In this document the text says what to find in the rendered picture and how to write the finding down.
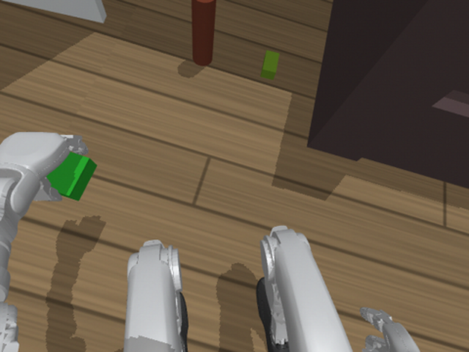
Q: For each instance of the right robot hand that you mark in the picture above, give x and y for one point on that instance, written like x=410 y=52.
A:
x=396 y=337

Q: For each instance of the sofa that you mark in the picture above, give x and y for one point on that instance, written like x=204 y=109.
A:
x=394 y=86

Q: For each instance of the right robot foot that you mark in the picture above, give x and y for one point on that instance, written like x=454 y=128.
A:
x=265 y=315

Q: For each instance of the left robot hand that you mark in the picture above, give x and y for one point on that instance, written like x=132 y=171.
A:
x=41 y=153

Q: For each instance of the left robot arm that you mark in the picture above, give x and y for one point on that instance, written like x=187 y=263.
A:
x=18 y=188

